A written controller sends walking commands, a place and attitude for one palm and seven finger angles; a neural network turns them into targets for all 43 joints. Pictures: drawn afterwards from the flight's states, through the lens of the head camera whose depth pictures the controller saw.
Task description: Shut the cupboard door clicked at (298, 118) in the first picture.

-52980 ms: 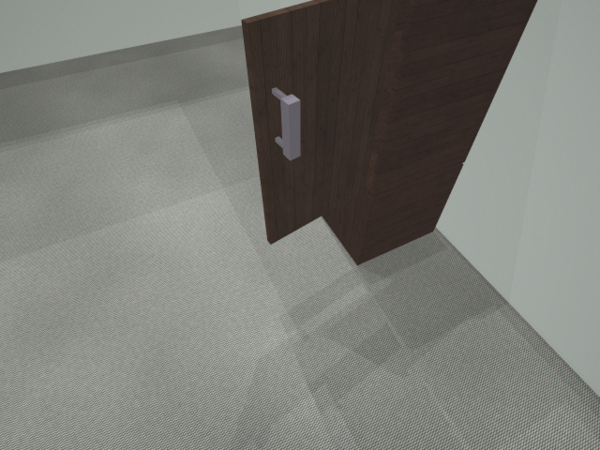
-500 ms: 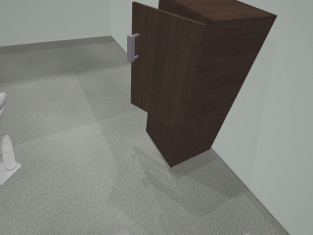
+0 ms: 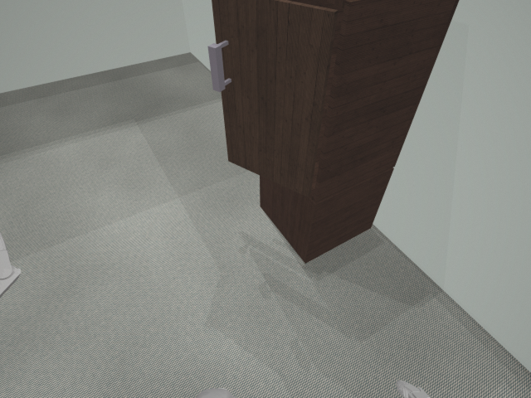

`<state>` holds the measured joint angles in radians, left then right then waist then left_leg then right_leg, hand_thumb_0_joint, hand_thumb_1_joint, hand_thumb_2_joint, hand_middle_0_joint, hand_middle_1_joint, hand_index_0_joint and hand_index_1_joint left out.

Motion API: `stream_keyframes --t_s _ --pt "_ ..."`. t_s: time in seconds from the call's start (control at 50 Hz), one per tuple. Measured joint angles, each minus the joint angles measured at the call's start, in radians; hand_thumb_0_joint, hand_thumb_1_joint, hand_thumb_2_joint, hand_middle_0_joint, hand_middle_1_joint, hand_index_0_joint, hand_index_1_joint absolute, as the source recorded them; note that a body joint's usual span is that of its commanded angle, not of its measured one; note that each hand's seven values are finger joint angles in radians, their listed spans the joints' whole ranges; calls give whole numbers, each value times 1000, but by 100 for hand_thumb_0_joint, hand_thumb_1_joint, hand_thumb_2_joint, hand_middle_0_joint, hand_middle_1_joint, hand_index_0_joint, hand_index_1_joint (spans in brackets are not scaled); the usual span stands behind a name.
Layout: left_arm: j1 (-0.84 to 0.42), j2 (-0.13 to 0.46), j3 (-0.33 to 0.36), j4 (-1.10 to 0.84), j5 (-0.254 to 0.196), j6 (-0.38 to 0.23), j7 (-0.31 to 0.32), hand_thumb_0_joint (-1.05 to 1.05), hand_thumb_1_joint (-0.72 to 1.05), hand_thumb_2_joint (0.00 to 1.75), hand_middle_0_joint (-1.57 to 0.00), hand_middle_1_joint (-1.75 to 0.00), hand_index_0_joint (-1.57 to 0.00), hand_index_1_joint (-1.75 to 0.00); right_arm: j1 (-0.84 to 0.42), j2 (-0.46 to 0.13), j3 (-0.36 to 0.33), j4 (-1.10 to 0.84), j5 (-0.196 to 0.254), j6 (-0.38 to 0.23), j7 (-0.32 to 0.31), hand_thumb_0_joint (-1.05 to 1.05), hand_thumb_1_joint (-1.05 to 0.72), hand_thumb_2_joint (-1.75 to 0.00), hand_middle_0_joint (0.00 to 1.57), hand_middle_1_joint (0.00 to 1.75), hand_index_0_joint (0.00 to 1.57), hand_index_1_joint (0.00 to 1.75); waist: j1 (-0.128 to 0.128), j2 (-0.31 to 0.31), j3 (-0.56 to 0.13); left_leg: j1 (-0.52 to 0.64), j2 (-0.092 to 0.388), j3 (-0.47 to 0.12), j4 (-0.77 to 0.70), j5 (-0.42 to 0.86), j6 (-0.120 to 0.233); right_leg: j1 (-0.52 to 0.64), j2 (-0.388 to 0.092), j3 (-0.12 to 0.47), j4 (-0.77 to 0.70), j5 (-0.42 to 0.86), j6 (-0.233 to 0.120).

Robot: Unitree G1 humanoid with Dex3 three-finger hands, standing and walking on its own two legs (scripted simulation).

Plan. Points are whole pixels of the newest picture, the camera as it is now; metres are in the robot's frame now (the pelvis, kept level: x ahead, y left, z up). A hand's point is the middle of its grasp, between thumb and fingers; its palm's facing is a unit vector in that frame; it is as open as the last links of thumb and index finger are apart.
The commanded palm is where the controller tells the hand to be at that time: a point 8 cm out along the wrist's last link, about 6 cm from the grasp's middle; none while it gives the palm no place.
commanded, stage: stop stepping back and stand still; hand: left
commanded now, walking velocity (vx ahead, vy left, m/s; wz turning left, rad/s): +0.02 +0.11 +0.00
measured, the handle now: (221, 65) +0.97 +0.21 +0.06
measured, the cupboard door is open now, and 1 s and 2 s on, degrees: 26 26 26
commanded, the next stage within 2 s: let the arm hang, fingers relaxed in 1.20 s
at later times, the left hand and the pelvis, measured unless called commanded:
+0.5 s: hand (38, 233) +0.25 +0.29 +0.18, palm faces +0.42 -0.74 -0.53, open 7.4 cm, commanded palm +0.19 +0.33 +0.18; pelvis +0.05 +0.03 +0.00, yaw +0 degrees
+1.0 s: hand (17, 251) +0.23 +0.32 +0.16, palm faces +0.42 -0.77 -0.47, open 7.4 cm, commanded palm +0.18 +0.34 +0.18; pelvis +0.04 +0.04 +0.01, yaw +0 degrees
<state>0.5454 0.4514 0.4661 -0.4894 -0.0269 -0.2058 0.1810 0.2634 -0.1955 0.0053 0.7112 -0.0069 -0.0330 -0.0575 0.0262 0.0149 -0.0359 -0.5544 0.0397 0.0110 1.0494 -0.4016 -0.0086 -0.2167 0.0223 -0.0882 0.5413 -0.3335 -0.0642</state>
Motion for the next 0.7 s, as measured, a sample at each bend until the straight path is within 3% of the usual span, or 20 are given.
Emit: stream_keyframes --t_s 0.04,0.12,0.22,0.3,0.4,0.48,0.6,0.7 --pt "-7 -45 -6 62 -6 6 8 1 88 90 -22 -30 -21 -31 -1 -26 -11 -5 5 -1 -6 2 -90 -90 21 30 21 30 2 -2 -8 5 -6 26 -8 47 -3 25 -19 19 -25 -1 11" --pt "-52 -99 -65 124 -5 22 10 1 89 90 -21 -30 -21 -31 -6 -63 -29 -30 11 -24 -25 2 -91 -90 20 30 21 30 -12 -8 11 84 3 62 -223 113 11 70 -45 13 -38 -14 28" --pt "-60 -92 -115 8 -3 15 -4 2 89 90 -21 -30 -21 -31 -36 -68 -42 -64 13 -51 -32 1 -91 -90 20 30 20 29 -26 -37 48 234 5 68 -495 195 27 72 -41 -4 50 -87 45" --pt "-40 -15 -55 -59 -5 -9 -10 2 88 90 -21 -30 -21 -31 -84 -11 -35 -109 14 -55 -22 1 -91 -90 20 30 20 29 -34 -97 79 232 -11 95 -477 172 15 20 -52 51 127 -109 63" --pt "-7 32 9 -68 -14 -17 -18 2 88 90 -22 -30 -21 -31 -91 17 2 -135 24 -66 0 1 -91 -90 20 30 20 29 -42 -30 74 216 20 69 -489 179 6 45 -11 29 -8 -29 44" --pt "54 8 4 -43 -28 -7 -18 1 89 90 -21 -30 -21 -31 -69 21 16 -120 31 -35 12 1 -90 -90 20 30 21 30 -31 6 34 206 28 76 -491 167 5 49 -3 38 -48 -19 44" --pt "20 -51 -69 52 -23 60 -23 1 89 90 -21 -30 -21 -31 -40 12 19 -78 31 1 -10 1 -90 -90 20 30 21 30 -13 -8 22 242 3 93 -517 162 19 71 -29 50 -49 -32 63" --pt "-24 -61 -97 18 -17 77 -20 2 89 90 -21 -30 -21 -31 -44 9 19 -84 29 -4 -20 1 -90 -90 20 30 21 30 -25 -34 30 248 2 88 -518 166 23 83 -29 44 -60 -24 66"
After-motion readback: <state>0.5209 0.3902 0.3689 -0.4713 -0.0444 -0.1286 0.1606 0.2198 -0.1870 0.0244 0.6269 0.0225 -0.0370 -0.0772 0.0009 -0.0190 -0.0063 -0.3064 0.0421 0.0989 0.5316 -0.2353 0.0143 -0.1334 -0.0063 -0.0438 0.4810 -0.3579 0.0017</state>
